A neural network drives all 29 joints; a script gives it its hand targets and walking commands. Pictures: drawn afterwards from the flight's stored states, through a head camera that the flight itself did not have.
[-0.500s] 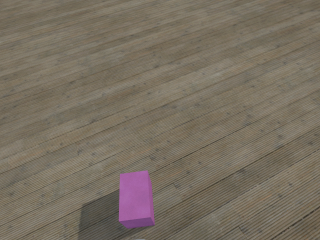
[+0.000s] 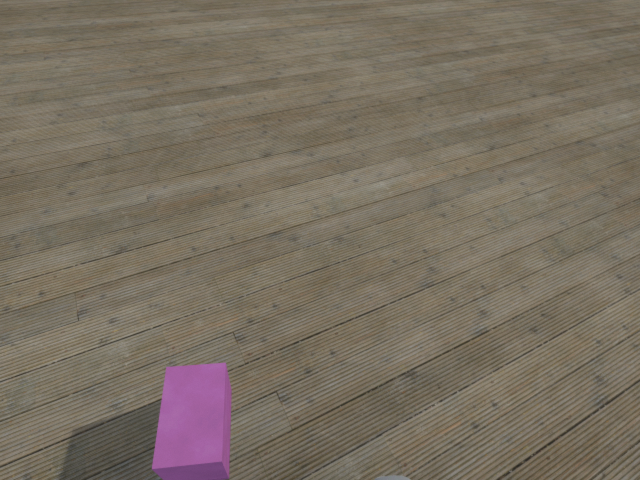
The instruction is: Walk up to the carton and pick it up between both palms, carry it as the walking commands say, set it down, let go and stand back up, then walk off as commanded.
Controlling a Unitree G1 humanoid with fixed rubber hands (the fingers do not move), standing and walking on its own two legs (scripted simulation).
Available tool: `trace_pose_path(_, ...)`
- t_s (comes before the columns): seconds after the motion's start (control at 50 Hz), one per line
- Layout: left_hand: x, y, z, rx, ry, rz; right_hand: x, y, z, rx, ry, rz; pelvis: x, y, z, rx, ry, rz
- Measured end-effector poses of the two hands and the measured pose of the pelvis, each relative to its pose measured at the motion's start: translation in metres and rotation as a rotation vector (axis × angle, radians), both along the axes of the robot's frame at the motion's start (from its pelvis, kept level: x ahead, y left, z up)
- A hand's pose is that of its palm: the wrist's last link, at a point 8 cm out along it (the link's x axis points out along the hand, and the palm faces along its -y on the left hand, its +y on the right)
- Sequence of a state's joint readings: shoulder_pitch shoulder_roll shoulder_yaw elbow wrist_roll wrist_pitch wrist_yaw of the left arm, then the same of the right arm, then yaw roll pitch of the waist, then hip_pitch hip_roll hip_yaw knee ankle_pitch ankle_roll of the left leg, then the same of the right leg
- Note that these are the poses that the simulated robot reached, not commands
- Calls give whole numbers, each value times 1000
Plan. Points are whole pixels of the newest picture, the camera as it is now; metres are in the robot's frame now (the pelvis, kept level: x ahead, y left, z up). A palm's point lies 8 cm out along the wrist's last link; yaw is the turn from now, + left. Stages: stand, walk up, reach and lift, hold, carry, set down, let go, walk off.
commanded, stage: walk off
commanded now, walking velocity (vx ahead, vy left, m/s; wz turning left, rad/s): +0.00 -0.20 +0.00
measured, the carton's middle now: (198, 423) +0.39 +0.28 -0.67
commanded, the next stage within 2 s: stand in 0.50 s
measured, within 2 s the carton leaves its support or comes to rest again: neither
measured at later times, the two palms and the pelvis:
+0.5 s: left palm out of the picture +0.04 +0.10 -0.18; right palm out of the picture +0.08 -0.36 -0.14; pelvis +0.01 -0.11 -0.02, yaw +1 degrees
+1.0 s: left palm out of the picture +0.03 +0.05 -0.14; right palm out of the picture +0.02 -0.40 -0.16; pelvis +0.03 -0.18 -0.01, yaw +0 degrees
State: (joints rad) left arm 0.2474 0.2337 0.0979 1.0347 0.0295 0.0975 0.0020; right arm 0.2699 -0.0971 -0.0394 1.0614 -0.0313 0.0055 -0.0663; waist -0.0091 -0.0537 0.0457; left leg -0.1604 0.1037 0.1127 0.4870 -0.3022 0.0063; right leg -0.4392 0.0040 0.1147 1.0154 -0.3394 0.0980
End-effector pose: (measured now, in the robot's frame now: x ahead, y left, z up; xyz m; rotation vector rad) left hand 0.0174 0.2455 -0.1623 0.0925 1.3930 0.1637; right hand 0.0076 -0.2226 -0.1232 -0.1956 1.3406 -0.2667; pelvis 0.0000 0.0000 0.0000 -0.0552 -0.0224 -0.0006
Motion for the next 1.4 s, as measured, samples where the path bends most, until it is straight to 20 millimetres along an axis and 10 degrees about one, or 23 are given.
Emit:
trace_pose_path(0.2,38,-52,17,105,-72,-78,-24,-87,-40,43,101,-65,9,-65,-18,45,23,-9)
trace_pose_path(0.36,36,-110,17,78,-117,-34,19,-131,-39,21,56,-3,11,-95,-16,27,20,12)
trace_pose_path(0.54,18,-153,-21,-42,-70,-11,74,-130,-14,-31,-129,56,13,-117,-22,7,-1,16)
trace_pose_path(0.84,10,-158,7,69,22,-23,34,-158,-21,70,-35,4,20,-159,-8,41,5,-10)
trace_pose_path(1.4,-19,-252,13,-3,60,12,-3,-185,-29,162,117,-56,34,-209,0,65,-25,-5)
